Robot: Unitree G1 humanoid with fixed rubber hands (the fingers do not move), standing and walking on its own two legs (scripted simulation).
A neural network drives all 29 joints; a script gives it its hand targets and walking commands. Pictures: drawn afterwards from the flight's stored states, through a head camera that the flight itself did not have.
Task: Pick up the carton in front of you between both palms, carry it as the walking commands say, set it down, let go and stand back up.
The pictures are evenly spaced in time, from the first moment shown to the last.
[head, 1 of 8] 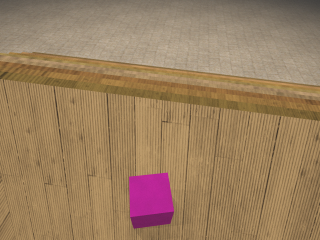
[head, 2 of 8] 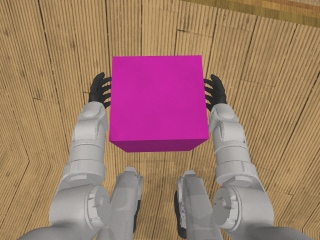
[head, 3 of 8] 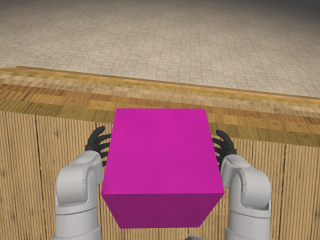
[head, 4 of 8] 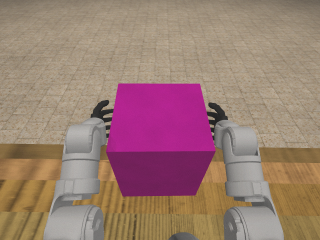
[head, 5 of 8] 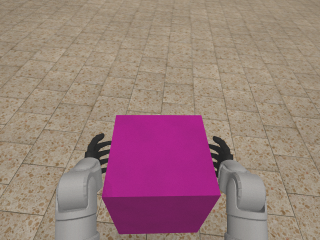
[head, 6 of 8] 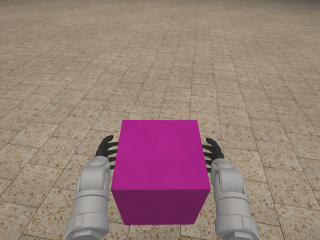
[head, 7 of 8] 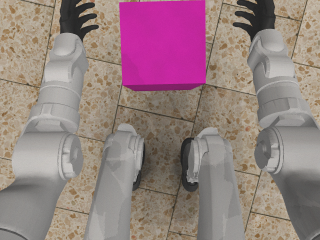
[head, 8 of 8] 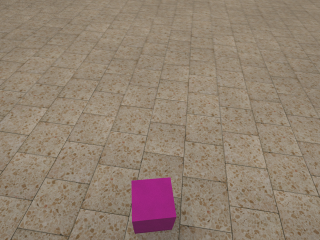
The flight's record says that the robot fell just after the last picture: no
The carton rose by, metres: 0.70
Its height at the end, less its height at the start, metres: -1.77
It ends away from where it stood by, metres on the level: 6.33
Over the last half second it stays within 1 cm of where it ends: yes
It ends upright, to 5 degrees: yes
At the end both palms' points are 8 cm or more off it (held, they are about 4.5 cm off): yes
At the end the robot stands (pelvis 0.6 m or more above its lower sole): yes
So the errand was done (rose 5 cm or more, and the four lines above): yes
